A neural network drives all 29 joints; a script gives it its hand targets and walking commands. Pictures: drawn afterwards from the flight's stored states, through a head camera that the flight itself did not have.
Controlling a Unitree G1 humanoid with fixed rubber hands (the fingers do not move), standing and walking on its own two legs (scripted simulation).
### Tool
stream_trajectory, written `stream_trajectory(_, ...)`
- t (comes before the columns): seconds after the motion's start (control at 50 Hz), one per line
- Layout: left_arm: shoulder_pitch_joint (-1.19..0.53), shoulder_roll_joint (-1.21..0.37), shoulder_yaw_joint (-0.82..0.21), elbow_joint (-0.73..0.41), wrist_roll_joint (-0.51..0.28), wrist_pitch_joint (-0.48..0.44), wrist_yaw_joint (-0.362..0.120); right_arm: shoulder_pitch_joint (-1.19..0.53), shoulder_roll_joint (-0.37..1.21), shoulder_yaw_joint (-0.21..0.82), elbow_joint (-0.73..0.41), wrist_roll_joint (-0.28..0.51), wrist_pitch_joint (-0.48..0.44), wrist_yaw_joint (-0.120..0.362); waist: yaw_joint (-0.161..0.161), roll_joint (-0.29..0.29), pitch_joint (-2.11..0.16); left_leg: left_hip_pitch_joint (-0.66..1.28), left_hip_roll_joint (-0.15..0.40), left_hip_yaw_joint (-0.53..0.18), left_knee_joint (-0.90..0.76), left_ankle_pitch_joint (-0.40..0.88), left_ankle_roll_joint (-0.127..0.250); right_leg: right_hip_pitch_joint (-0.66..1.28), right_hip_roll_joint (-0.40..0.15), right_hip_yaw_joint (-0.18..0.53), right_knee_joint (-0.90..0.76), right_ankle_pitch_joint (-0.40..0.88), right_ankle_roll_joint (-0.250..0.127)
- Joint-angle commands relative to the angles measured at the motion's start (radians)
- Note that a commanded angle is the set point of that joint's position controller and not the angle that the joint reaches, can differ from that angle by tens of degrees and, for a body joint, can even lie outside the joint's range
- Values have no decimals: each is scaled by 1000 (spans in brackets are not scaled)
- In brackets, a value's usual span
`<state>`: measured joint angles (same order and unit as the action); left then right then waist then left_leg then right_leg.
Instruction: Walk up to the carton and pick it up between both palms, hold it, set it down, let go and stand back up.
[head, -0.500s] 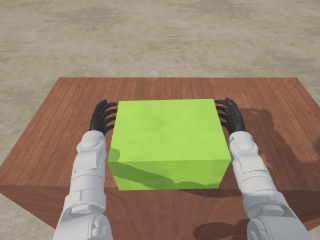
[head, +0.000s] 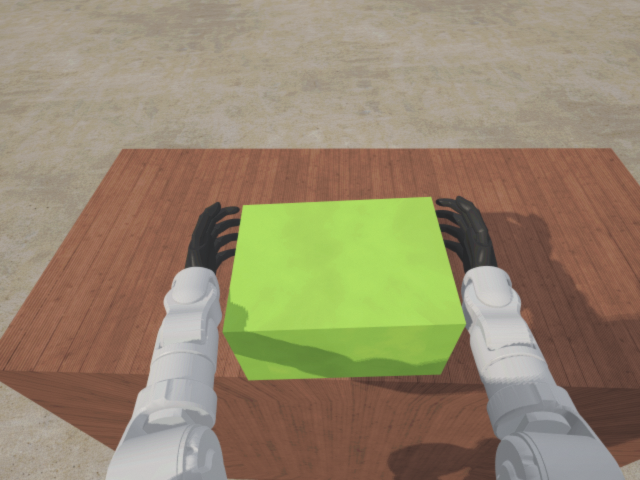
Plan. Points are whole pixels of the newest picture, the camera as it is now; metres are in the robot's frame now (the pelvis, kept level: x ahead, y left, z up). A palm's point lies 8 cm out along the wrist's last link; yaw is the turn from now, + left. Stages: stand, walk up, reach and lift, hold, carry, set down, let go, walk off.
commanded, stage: set down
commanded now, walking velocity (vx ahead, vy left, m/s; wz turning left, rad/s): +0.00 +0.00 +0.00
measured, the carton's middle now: (340, 288) +0.38 +0.01 +0.04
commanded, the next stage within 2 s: none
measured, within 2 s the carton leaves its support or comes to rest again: rests again in 1.32 s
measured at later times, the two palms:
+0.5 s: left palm (206, 277) +0.38 +0.19 +0.06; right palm (474, 267) +0.38 -0.16 +0.07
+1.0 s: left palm (207, 279) +0.38 +0.19 +0.06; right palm (472, 271) +0.38 -0.16 +0.06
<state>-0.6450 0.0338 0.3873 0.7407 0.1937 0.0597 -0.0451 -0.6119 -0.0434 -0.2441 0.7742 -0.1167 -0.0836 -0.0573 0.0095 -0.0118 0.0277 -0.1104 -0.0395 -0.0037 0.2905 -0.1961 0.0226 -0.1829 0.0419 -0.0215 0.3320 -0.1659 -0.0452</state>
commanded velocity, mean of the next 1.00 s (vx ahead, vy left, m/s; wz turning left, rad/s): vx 0.00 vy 0.00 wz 0.00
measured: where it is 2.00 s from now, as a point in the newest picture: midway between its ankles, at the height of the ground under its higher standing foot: outside the picture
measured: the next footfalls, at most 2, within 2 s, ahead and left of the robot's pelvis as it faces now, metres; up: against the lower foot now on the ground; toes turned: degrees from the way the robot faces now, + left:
none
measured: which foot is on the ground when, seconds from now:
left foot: down 0.00-1.00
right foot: down 0.00-1.00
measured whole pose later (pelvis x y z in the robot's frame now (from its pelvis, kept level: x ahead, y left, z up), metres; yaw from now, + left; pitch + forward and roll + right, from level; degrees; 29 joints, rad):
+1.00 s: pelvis +0.00 +0.00 +0.00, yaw +0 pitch +1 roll +0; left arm -0.64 0.04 0.41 0.90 0.19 -0.08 -0.04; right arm -0.59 -0.03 -0.30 0.86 -0.18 -0.17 -0.04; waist 0.02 -0.01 0.02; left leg -0.11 -0.04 0.00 0.29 -0.20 0.02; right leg -0.18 0.04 -0.02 0.33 -0.17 -0.05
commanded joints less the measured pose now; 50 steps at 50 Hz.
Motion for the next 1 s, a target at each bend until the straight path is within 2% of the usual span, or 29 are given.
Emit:
stream_trajectory(0.0, -545, -426, -257, -39, 11, -77, -91, -486, 512, 254, -19, -36, -57, 155, 53, 1, -415, -94, 38, 80, -12, 311, -36, 326, -62, -1, 9, 386, 68)
stream_trajectory(0.02, -510, -444, -270, -28, 14, -65, -93, -480, 494, 239, -5, -37, -62, 153, 29, -1, -415, -101, 47, 68, -26, 294, -35, 336, -62, -6, 7, 393, 70)
stream_trajectory(0.04, -519, -413, -221, -18, 31, -63, -101, -469, 495, 229, 7, -38, -45, 153, 43, -30, -349, -86, 41, 82, -26, 279, -27, 341, -60, 1, -4, 374, 77)
stream_trajectory(0.06, -522, -434, -268, -32, -6, -63, -109, -471, 485, 232, -26, -40, -53, 147, 11, -36, -363, -96, 38, 74, -25, 291, -30, 335, -60, -3, -1, 400, 82)
stream_trajectory(0.14, -564, -414, -236, -5, 21, -78, -112, -493, 495, 205, -9, -55, -51, 152, 39, 2, -364, -117, 45, 74, -37, 242, -27, 331, -65, 2, -1, 301, 71)
stream_trajectory(0.18, -576, -454, -291, -47, -8, -103, -105, -512, 520, 245, -37, -47, -77, 154, 29, 7, -429, -99, 48, 67, -14, 327, -36, 327, -59, 0, 11, 356, 66)
stream_trajectory(0.24, -604, -442, -302, -64, -8, -145, -85, -530, 536, 264, -50, -41, -109, 163, 58, 47, -495, -78, 47, 71, 11, 367, -49, 290, -60, 1, 25, 399, 65)
stream_trajectory(0.26, -608, -481, -326, -51, -9, -139, -82, -508, 527, 229, -10, -68, -109, 157, 7, 52, -501, -67, 51, 61, 10, 360, -59, 270, -52, -11, 20, 371, 60)
stream_trajectory(0.32, -567, -458, -283, 1, 5, -145, -82, -491, 520, 203, 31, -72, -107, 166, 32, 37, -456, -51, 61, 65, 6, 364, -59, 254, -48, -17, 1, 308, 51)
stream_trajectory(0.34, -536, -400, -224, 51, 17, -133, -92, -467, 500, 196, 52, -70, -90, 163, 48, -16, -374, -74, 61, 70, -12, 300, -29, 255, -59, 4, -15, 288, 60)
stream_trajectory(0.36, -547, -439, -261, 26, 3, -130, -99, -469, 497, 205, 36, -72, -94, 159, 19, -11, -414, -94, 55, 74, -13, 297, -36, 281, -56, -9, -19, 294, 56)
stream_trajectory(0.38, -528, -421, -239, 32, 14, -138, -101, -464, 519, 202, 65, -65, -90, 165, 53, 3, -362, -125, 49, 74, -26, 270, -32, 279, -64, -1, 1, 293, 67)
stream_trajectory(0.42, -561, -425, -233, 41, 24, -136, -107, -471, 523, 194, 40, -74, -91, 159, 25, -4, -366, -114, 51, 65, -28, 255, -29, 297, -65, 3, -3, 297, 68)
stream_trajectory(0.44, -551, -408, -213, 59, 31, -137, -111, -464, 531, 204, 28, -81, -92, 162, 56, -8, -375, -138, 44, 88, -24, 240, -22, 308, -73, 12, -13, 264, 65)
stream_trajectory(0.48, -544, -425, -225, 35, 11, -153, -112, -472, 543, 224, 21, -77, -98, 161, 57, -34, -356, -167, 47, 72, -29, 233, -19, 327, -75, 19, 4, 300, 71)
stream_trajectory(0.52, -579, -431, -223, 21, 28, -164, -104, -459, 531, 168, 77, -95, -98, 165, 30, 18, -339, -128, 51, 69, -33, 227, -32, 282, -70, 2, -1, 234, 66)
stream_trajectory(0.54, -569, -443, -250, 17, 18, -176, -103, -460, 535, 187, 36, -99, -116, 161, 7, -17, -387, -105, 48, 70, -24, 257, -33, 293, -60, 5, -5, 282, 62)
stream_trajectory(0.56, -544, -433, -241, 34, 14, -177, -105, -486, 540, 217, 3, -89, -126, 164, 53, -5, -415, -138, 46, 81, 2, 298, -30, 301, -74, 16, 9, 339, 68)
stream_trajectory(0.58, -580, -436, -255, 38, 14, -189, -102, -484, 538, 181, 39, -107, -129, 162, 17, -3, -413, -135, 50, 75, -6, 269, -37, 268, -66, -2, 14, 303, 65)
stream_trajectory(0.6, -554, -422, -235, 46, 21, -194, -102, -477, 538, 195, 32, -102, -132, 165, 40, -10, -408, -133, 51, 72, -14, 269, -31, 300, -69, 1, 15, 307, 70)
stream_trajectory(0.62, -546, -434, -244, 38, 9, -194, -103, -474, 545, 193, 41, -104, -135, 164, 35, -17, -389, -138, 48, 74, -8, 300, -37, 303, -66, 7, 19, 338, 69)
stream_trajectory(0.64, -559, -445, -249, 37, 24, -202, -97, -456, 555, 189, 68, -105, -135, 165, 24, 20, -433, -128, 51, 76, -9, 302, -44, 303, -67, 0, 14, 329, 64)
stream_trajectory(0.66, -541, -432, -227, 63, 39, -200, -95, -462, 541, 184, 66, -105, -142, 169, 50, 35, -406, -143, 48, 82, 4, 311, -44, 278, -68, -4, 17, 323, 61)
stream_trajectory(0.68, -544, -431, -237, 68, 27, -201, -97, -470, 533, 168, 66, -101, -149, 170, 32, 35, -384, -130, 57, 64, 6, 305, -41, 252, -70, -2, 18, 303, 60)
stream_trajectory(0.78, -484, -425, -203, 88, 33, -195, -110, -415, 530, 164, 114, -103, -138, 161, 26, -24, -319, -127, 55, 75, -12, 295, -28, 269, -67, -5, 2, 297, 68)
stream_trajectory(0.82, -498, -396, -185, 95, 42, -199, -109, -415, 534, 175, 117, -96, -127, 163, 47, -19, -314, -151, 52, 83, -13, 256, -23, 265, -72, 2, -2, 266, 69)
stream_trajectory(0.9, -511, -428, -198, 86, 51, -206, -111, -425, 527, 131, 122, -134, -135, 163, 15, -4, -312, -157, 54, 76, -19, 231, -29, 266, -76, -4, 4, 248, 67)
stream_trajectory(0.92, -498, -407, -173, 94, 56, -209, -114, -415, 534, 157, 112, -123, -130, 167, 44, -24, -279, -160, 55, 77, -18, 230, -19, 274, -80, 9, 4, 248, 69)
stream_trajectory(0.98, -491, -420, -174, 89, 70, -201, -117, -415, 542, 144, 99, -118, -125, 171, 46, -3, -270, -164, 58, 75, -10, 241, -19, 252, -77, 7, 2, 236, 64)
